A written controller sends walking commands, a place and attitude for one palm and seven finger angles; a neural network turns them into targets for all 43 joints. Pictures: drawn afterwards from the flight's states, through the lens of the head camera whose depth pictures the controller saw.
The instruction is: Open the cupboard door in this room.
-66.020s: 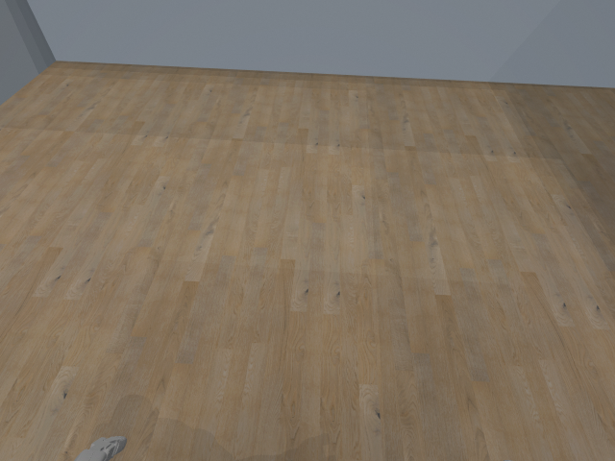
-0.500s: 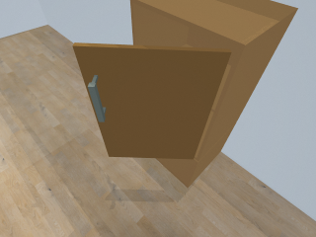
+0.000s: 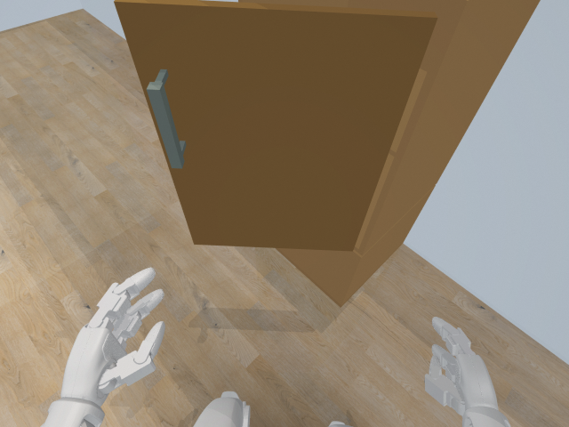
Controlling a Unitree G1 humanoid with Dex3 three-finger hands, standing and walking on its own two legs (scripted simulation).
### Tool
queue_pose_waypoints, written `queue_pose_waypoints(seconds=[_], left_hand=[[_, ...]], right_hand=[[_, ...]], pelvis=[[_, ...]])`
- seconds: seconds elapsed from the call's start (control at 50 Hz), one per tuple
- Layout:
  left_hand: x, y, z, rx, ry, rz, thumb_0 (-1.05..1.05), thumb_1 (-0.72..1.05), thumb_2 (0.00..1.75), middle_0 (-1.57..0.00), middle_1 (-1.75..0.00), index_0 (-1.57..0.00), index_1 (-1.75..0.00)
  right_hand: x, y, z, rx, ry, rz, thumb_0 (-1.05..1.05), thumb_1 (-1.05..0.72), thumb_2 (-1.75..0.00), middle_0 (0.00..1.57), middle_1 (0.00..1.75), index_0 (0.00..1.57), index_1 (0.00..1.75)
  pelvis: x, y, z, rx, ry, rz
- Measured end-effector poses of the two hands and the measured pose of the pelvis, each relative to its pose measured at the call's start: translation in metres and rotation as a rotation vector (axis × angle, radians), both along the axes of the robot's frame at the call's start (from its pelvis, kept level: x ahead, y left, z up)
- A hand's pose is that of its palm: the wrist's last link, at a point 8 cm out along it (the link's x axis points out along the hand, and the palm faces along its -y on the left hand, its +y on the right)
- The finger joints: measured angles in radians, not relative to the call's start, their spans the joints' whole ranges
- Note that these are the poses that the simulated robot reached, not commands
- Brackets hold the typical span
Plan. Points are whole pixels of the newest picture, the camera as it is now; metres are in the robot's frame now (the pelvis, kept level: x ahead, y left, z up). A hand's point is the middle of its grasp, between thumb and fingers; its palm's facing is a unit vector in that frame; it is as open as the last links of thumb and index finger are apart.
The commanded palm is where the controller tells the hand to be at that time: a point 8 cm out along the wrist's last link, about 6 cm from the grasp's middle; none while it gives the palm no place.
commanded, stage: raise the hand with hooked fingers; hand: left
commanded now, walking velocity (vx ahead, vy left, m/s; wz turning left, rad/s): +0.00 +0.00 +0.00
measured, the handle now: (170, 121) +0.55 +0.23 +0.11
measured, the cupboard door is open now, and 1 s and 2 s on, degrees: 44 44 44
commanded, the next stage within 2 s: move the hooked fingers beside the handle in 1.72 s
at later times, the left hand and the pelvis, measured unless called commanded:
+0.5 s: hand (95, 307) +0.24 +0.25 +0.07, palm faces +0.12 -0.99 -0.07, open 11.3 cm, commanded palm +0.21 +0.29 +0.07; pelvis +0.01 +0.01 +0.01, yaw +0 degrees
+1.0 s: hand (57, 273) +0.27 +0.29 +0.10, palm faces +0.05 -1.00 -0.06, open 13.8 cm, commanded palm +0.24 +0.34 +0.11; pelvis +0.00 +0.03 +0.03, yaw +1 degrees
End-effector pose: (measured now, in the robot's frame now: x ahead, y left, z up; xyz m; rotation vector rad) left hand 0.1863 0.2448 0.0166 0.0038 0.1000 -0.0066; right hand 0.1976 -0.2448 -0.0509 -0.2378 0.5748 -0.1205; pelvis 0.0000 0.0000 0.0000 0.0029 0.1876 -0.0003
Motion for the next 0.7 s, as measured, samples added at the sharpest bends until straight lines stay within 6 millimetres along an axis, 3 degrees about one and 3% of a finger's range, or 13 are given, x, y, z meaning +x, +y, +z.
queue_pose_waypoints(seconds=[0.06, 0.12, 0.22, 0.34, 0.4, 0.5, 0.6, 0.7], left_hand=[[-0.030, 0.009, -0.017, -0.012, 0.073, 0.084, 0.00, 0.59, 0.77, -0.22, -0.51, -0.22, -0.51], [-0.041, 0.021, -0.001, 0.036, -0.004, 0.173, 0.01, 0.52, 0.74, -0.23, -0.55, -0.23, -0.55], [-0.015, 0.024, 0.040, 0.106, -0.217, 0.106, 0.01, 0.40, 0.69, -0.23, -0.62, -0.23, -0.62], [0.031, 0.020, 0.035, 0.053, -0.023, -0.063, 0.00, 0.26, 0.63, -0.24, -0.71, -0.24, -0.71], [0.035, 0.030, 0.036, 0.022, 0.046, -0.003, 0.00, 0.19, 0.60, -0.25, -0.76, -0.25, -0.76], [0.027, 0.052, 0.060, 0.073, -0.060, 0.127, 0.00, 0.08, 0.55, -0.26, -0.83, -0.26, -0.83], [0.027, 0.058, 0.059, 0.085, -0.097, 0.082, 0.00, -0.04, 0.50, -0.26, -0.91, -0.26, -0.91], [0.036, 0.058, 0.054, 0.056, -0.046, 0.009, 0.00, -0.16, 0.45, -0.27, -0.98, -0.27, -0.98]], right_hand=[[0.010, -0.001, -0.003, -0.031, -0.024, 0.021, 0.01, -0.90, -0.90, 0.20, 0.30, 0.20, 0.30], [0.012, 0.004, -0.010, -0.048, -0.017, 0.043, 0.01, -0.90, -0.90, 0.20, 0.30, 0.20, 0.30], [0.001, 0.019, -0.029, -0.022, 0.028, 0.066, 0.01, -0.90, -0.90, 0.20, 0.30, 0.20, 0.30], [-0.034, 0.026, -0.038, 0.052, 0.112, -0.025, 0.02, -0.90, -0.90, 0.21, 0.30, 0.20, 0.30], [-0.051, 0.022, -0.032, 0.058, 0.144, -0.080, 0.02, -0.90, -0.90, 0.21, 0.30, 0.20, 0.30], [-0.066, 0.010, -0.025, 0.015, 0.183, -0.097, 0.02, -0.90, -0.90, 0.21, 0.30, 0.20, 0.30], [-0.064, 0.003, -0.023, -0.036, 0.194, -0.075, 0.02, -0.90, -0.90, 0.21, 0.30, 0.20, 0.30], [-0.052, 0.008, -0.010, -0.051, 0.141, -0.077, 0.02, -0.90, -0.90, 0.21, 0.30, 0.20, 0.30]], pelvis=[[-0.002, -0.002, -0.010, -0.014, 0.008, 0.011], [-0.003, -0.004, -0.015, -0.030, 0.007, 0.027], [-0.008, -0.006, -0.019, -0.053, 0.007, 0.045], [-0.007, -0.002, -0.007, -0.044, 0.005, 0.024], [0.000, 0.001, 0.003, -0.032, 0.001, 0.005], [0.006, 0.007, 0.010, -0.028, -0.006, 0.000], [0.003, 0.013, 0.008, -0.039, -0.009, 0.016], [0.002, 0.019, 0.013, -0.044, -0.024, 0.015]])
